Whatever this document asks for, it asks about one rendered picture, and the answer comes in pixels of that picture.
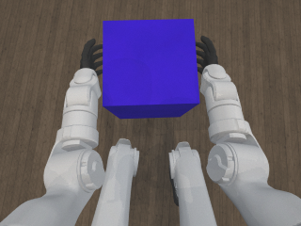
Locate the robot right upper arm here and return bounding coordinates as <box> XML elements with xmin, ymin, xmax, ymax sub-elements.
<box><xmin>206</xmin><ymin>141</ymin><xmax>301</xmax><ymax>226</ymax></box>

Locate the carton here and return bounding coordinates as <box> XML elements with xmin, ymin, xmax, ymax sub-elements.
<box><xmin>103</xmin><ymin>19</ymin><xmax>200</xmax><ymax>119</ymax></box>

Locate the robot right forearm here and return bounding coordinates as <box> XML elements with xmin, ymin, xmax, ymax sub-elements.
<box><xmin>200</xmin><ymin>64</ymin><xmax>269</xmax><ymax>166</ymax></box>

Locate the robot left upper arm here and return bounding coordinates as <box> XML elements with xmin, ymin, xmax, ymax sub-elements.
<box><xmin>0</xmin><ymin>148</ymin><xmax>105</xmax><ymax>226</ymax></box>

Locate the left robot hand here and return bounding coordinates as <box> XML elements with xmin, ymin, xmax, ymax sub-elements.
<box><xmin>80</xmin><ymin>39</ymin><xmax>103</xmax><ymax>76</ymax></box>

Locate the right robot hand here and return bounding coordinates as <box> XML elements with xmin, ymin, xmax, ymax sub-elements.
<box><xmin>195</xmin><ymin>36</ymin><xmax>218</xmax><ymax>74</ymax></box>

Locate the right robot foot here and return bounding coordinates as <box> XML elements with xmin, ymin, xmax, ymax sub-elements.
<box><xmin>168</xmin><ymin>164</ymin><xmax>179</xmax><ymax>206</ymax></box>

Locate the robot left forearm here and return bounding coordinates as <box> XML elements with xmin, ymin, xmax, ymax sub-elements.
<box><xmin>43</xmin><ymin>68</ymin><xmax>102</xmax><ymax>182</ymax></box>

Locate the robot left thigh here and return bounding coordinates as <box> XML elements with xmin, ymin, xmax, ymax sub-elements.
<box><xmin>91</xmin><ymin>143</ymin><xmax>139</xmax><ymax>226</ymax></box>

